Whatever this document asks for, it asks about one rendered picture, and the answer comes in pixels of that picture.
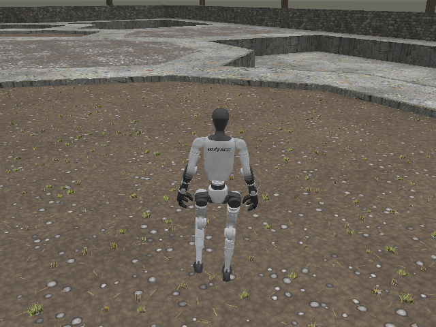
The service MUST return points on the left robot forearm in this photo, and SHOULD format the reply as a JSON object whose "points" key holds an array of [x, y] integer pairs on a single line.
{"points": [[185, 181]]}

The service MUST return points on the left robot foot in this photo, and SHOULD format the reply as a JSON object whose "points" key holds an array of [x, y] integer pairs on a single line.
{"points": [[198, 267]]}

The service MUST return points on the robot left hand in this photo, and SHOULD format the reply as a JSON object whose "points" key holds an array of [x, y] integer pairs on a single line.
{"points": [[181, 197]]}

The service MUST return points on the robot left upper arm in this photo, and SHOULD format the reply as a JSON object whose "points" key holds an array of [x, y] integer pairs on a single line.
{"points": [[194, 154]]}

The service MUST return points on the robot right upper arm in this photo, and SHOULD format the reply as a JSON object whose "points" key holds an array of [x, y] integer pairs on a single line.
{"points": [[243, 156]]}

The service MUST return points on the left robot thigh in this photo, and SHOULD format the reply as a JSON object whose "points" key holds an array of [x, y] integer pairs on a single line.
{"points": [[201, 200]]}

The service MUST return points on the robot right hand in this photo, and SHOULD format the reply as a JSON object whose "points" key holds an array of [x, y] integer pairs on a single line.
{"points": [[253, 199]]}

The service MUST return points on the right robot forearm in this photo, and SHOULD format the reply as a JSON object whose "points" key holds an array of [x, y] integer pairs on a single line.
{"points": [[251, 184]]}

